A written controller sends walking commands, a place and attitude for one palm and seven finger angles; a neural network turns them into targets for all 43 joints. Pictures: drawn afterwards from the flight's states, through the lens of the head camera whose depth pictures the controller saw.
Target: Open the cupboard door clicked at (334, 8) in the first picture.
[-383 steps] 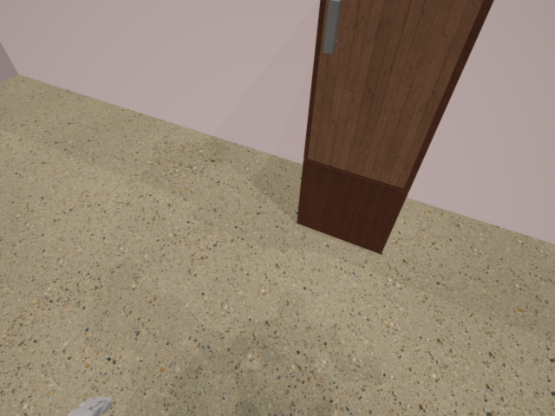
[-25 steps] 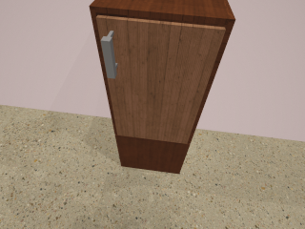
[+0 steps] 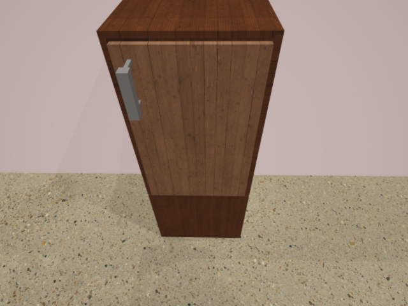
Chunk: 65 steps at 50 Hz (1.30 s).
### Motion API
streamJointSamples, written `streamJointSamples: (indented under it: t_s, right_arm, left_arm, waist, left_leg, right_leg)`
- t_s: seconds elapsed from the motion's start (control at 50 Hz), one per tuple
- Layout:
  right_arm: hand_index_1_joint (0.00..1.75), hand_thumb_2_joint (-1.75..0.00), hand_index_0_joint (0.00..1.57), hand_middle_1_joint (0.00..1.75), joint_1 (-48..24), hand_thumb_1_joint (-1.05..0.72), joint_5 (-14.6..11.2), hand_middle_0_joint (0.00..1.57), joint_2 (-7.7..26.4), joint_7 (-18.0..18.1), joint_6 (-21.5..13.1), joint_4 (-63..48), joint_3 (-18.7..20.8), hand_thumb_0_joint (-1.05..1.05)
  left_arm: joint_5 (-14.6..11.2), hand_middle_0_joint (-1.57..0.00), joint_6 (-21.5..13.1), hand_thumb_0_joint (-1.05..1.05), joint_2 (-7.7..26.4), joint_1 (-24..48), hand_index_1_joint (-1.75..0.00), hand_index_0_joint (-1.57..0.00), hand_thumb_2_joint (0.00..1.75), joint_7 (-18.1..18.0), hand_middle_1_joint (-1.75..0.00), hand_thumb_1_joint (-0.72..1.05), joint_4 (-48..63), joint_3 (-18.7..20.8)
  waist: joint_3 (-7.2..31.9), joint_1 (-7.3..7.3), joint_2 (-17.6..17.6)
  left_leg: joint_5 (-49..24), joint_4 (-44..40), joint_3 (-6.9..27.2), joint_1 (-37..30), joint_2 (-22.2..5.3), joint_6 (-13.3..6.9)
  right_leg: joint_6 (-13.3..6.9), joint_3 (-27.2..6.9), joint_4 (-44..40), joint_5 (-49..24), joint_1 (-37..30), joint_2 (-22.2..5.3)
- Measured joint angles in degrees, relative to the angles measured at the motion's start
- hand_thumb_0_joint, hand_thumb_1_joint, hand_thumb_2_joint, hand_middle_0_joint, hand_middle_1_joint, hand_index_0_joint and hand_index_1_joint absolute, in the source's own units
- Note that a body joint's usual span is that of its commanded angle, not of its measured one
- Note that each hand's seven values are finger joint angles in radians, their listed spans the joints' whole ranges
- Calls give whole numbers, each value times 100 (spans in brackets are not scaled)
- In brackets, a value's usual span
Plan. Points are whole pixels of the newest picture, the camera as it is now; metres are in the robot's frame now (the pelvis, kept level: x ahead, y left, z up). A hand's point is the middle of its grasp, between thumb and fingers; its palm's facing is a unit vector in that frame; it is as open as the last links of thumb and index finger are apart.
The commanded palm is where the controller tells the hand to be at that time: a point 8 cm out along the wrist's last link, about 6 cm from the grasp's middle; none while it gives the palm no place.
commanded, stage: look again from close up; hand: left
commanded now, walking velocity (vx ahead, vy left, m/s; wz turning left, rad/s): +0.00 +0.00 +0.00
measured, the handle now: (131, 90) +0.55 +0.19 +0.15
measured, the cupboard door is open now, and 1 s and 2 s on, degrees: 0 0 0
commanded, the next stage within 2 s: raise the hand with hooked fingers in 0.28 s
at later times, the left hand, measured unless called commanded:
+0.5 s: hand out of the picture +0.14 +0.20 -0.09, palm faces +0.25 -0.95 -0.18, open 7.4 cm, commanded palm +0.12 +0.25 -0.05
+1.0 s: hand (84, 272) +0.18 +0.22 +0.03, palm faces +0.09 -0.99 -0.09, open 9.8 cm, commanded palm +0.16 +0.27 +0.03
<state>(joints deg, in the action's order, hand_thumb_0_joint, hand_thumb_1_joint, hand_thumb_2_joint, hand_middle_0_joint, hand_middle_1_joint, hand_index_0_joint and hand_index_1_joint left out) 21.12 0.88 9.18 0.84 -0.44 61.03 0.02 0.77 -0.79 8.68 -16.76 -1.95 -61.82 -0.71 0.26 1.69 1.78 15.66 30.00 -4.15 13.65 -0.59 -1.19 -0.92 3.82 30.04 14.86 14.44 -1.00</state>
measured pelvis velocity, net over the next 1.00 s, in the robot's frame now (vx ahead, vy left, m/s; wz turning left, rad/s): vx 0.00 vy -0.02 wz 0.07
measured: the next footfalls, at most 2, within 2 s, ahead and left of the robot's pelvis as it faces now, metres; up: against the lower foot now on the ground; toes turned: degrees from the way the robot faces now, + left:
none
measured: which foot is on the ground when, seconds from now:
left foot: down 0.00-1.00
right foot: down 0.00-1.00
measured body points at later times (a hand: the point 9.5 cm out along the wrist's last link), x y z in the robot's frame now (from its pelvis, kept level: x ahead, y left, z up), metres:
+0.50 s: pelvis +0.02 +0.01 +0.00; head +0.02 +0.01 +0.45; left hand +0.13 +0.25 -0.07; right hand +0.08 -0.24 -0.13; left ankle +0.01 +0.10 -0.74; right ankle +0.01 -0.11 -0.73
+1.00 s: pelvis +0.00 -0.02 -0.05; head +0.03 +0.00 +0.40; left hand +0.17 +0.27 +0.04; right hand +0.22 -0.23 -0.11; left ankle +0.01 +0.10 -0.73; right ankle +0.01 -0.11 -0.74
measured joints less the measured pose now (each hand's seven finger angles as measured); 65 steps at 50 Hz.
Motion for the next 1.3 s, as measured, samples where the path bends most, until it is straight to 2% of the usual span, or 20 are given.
streamJointSamples:
  t_s: [0.2, 0.4, 0.42, 0.44, 0.48, 0.52, 0.58, 0.66, 0.7, 0.72, 0.76, 0.8, 0.86, 0.94, 1.0, 1.08, 1.12, 1.16, 1.22, 1.3]
  right_arm:
    - [30, -89, 20, 30, -155, -90, 0, 20, -163, 1, -96, 144, -123, 0]
    - [30, -89, 20, 30, -468, -91, -35, 20, 21, 31, -106, 201, -61, 1]
    - [30, -89, 20, 30, -419, -91, -111, 20, 49, 39, -142, -38, -67, 1]
    - [30, -89, 21, 30, -317, -91, -171, 20, 73, 118, -373, -304, -90, 1]
    - [30, -89, 21, 30, -192, -91, -273, 20, 164, 273, -934, -641, -75, 1]
    - [30, -89, 21, 30, -233, -91, -336, 20, 322, 324, -1264, -1004, -12, 1]
    - [30, -89, 20, 30, -547, -90, -281, 20, 528, 306, -1533, -1547, 116, 1]
    - [30, -89, 20, 30, -1082, -90, -207, 20, 532, 101, -1581, -2257, 272, 1]
    - [30, -89, 20, 30, -1267, -90, -224, 20, 550, 0, -1558, -2624, 314, 1]
    - [30, -89, 20, 30, -1322, -90, -239, 20, 574, -21, -1543, -2795, 321, 1]
    - [30, -89, 20, 30, -1365, -90, -261, 20, 625, -11, -1493, -3081, 332, 1]
    - [30, -89, 20, 30, -1329, -90, -270, 20, 665, 36, -1440, -3273, 341, 1]
    - [30, -89, 20, 30, -1213, -90, -252, 20, 667, 134, -1426, -3318, 318, 1]
    - [30, -89, 20, 30, -1120, -90, -240, 20, 592, 219, -1467, -3025, 113, 1]
    - [30, -89, 21, 30, -1097, -90, -285, 20, 494, 264, -1471, -2783, -112, 1]
    - [30, -89, 21, 30, -928, -90, -356, 20, 322, 316, -1390, -2641, -325, 1]
    - [30, -89, 21, 30, -774, -90, -379, 20, 286, 335, -1353, -2659, -362, 1]
    - [30, -89, 21, 30, -586, -90, -385, 21, 297, 349, -1361, -2694, -341, 1]
    - [30, -89, 21, 30, -327, -90, -383, 21, 400, 346, -1437, -2705, -254, 1]
    - [30, -89, 21, 30, -180, -90, -400, 20, 624, 341, -1553, -2622, -150, 1]
  left_arm:
    - [-28, -20, -28, 0, 85, 300, -30, -20, 90, -4, -30, 91, 132, 20]
    - [-3, -20, -16, 0, 54, 202, -30, -20, 90, -46, -30, 93, -13, 13]
    - [-224, -20, 330, 1, 38, -86, -30, -20, 90, -23, -30, 93, 852, 167]
    - [-372, -20, 429, 1, 46, -437, -30, -20, 90, -38, -30, 92, 1934, 283]
    - [-610, -20, 110, 2, 94, -876, -31, -21, 89, -249, -31, 91, 3577, 310]
    - [-849, -21, -99, 2, 83, -920, -32, -21, 89, -323, -32, 89, 4699, 329]
    - [-1006, -21, -864, 1, 86, -555, -35, -21, 87, -51, -35, 85, 5439, 543]
    - [-1327, -21, -2261, 1, 204, -301, -39, -21, 84, 1000, -39, 77, 5487, 964]
    - [-1466, -21, -2687, 0, 285, -391, -42, -21, 82, 1713, -42, 73, 5356, 1078]
    - [-1507, -21, -2739, 0, 336, -497, -43, -21, 81, 2017, -43, 71, 5315, 1113]
    - [-1591, -22, -2594, 0, 428, -789, -46, -22, 79, 2428, -46, 66, 5310, 1183]
    - [-1701, -22, -2361, 0, 473, -1101, -49, -22, 77, 2558, -49, 61, 5409, 1291]
    - [-1842, -23, -2287, 1, 450, -1397, -54, -23, 75, 2350, -53, 54, 5780, 1486]
    - [-1908, -23, -2641, 1, 488, -1065, -60, -23, 71, 2178, -59, 45, 6210, 1645]
    - [-1956, -24, -2584, 1, 653, -396, -64, -24, 68, 2476, -64, 38, 6153, 1613]
    - [-1998, -24, -1749, 1, 1063, 215, -70, -24, 64, 2958, -70, 28, 5783, 1588]
    - [-2119, -25, -1297, 1, 1184, 237, -73, -25, 62, 3002, -73, 24, 5662, 1691]
    - [-2268, -25, -1031, 1, 1197, 136, -76, -25, 60, 2879, -76, 19, 5686, 1861]
    - [-2397, -26, -1025, 0, 1116, -18, -81, -26, 57, 2554, -80, 12, 5885, 2105]
    - [-2312, -26, -1240, 0, 1009, 33, -87, -26, 53, 2304, -86, 3, 6019, 2162]
  waist:
    - [-54, -59, 10]
    - [-137, -143, -102]
    - [-164, -130, -128]
    - [-185, -170, -190]
    - [-71, -225, -240]
    - [43, -166, -168]
    - [279, -59, -50]
    - [593, -74, -221]
    - [577, -104, -334]
    - [569, -133, -382]
    - [565, -209, -459]
    - [564, -298, -476]
    - [527, -438, -394]
    - [458, -535, -219]
    - [349, -479, -52]
    - [322, -271, 63]
    - [344, -142, 83]
    - [379, -62, 77]
    - [407, -57, 45]
    - [357, -150, 11]
  left_leg:
    - [-118, -354, -84, -222, 135, -73]
    - [-56, -356, -78, -283, 92, -54]
    - [-15, -267, -61, -220, 75, -50]
    - [1, -250, -64, -216, 88, -47]
    - [25, -202, -31, -160, 122, -32]
    - [74, -58, 72, -49, 155, -39]
    - [210, 336, 153, 365, 158, -47]
    - [538, 1146, 58, 1226, 59, 16]
    - [721, 1566, 65, 1568, 2, 49]
    - [787, 1745, 77, 1720, -21, 30]
    - [927, 2036, 122, 1957, -63, 81]
    - [1029, 2244, 208, 2105, -99, 129]
    - [1126, 2457, 393, 2197, -144, 149]
    - [1171, 2660, 609, 2322, -166, 162]
    - [1131, 2695, 674, 2357, -175, 168]
    - [967, 2397, 521, 2192, -189, 144]
    - [871, 2157, 397, 2020, -187, 114]
    - [788, 1928, 286, 1844, -182, 88]
    - [706, 1692, 198, 1632, -163, 62]
    - [647, 1565, 206, 1469, -111, 18]
  right_leg:
    - [85, -88, -131, -23, -104, -115]
    - [94, -81, -227, -1, -209, -71]
    - [90, -62, -195, 6, -176, -59]
    - [78, -67, -132, 35, -147, -73]
    - [66, -37, -8, 119, -77, -114]
    - [77, 65, 94, 198, -34, -159]
    - [75, 146, 411, 327, 314, -186]
    - [-2, 41, 1281, 650, 1253, -142]
    - [-46, 42, 1683, 821, 1592, -109]
    - [-65, 52, 1853, 898, 1738, -94]
    - [-98, 90, 2111, 1022, 1952, -70]
    - [-130, 171, 2246, 1109, 2039, -44]
    - [-153, 350, 2284, 1170, 1989, 1]
    - [-176, 557, 2299, 1180, 1954, 31]
    - [-178, 619, 2259, 1118, 1936, 47]
    - [-148, 475, 2016, 929, 1859, 63]
    - [-114, 357, 1837, 822, 1760, 66]
    - [-87, 251, 1664, 731, 1648, 69]
    - [-59, 167, 1466, 639, 1480, 62]
    - [-16, 177, 1319, 579, 1292, 20]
